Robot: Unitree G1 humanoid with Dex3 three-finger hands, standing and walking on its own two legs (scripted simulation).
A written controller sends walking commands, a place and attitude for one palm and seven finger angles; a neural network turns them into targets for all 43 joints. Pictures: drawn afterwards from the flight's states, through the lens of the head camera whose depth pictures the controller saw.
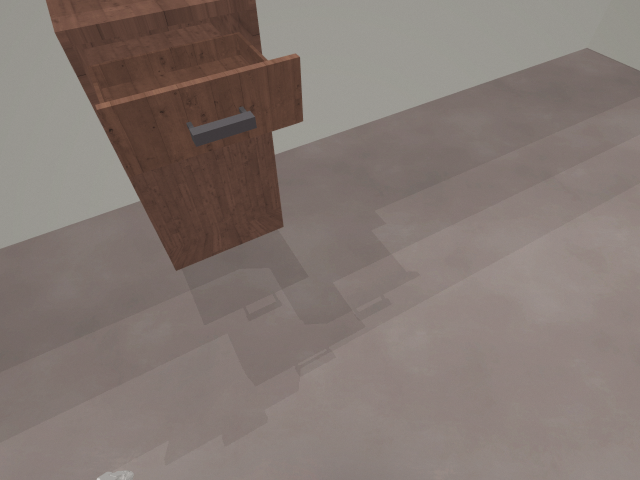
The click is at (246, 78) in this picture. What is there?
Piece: drawer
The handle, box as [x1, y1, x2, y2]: [186, 106, 256, 146]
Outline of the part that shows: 254,116 250,111 246,111 242,106 239,107 239,111 241,113 196,127 194,127 190,122 186,123 192,139 197,146 256,127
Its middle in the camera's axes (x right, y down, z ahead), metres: -0.22 -0.24 +0.82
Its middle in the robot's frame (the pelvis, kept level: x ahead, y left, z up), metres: +0.77 +0.25 +0.01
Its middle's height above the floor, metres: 0.78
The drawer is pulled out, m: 0.30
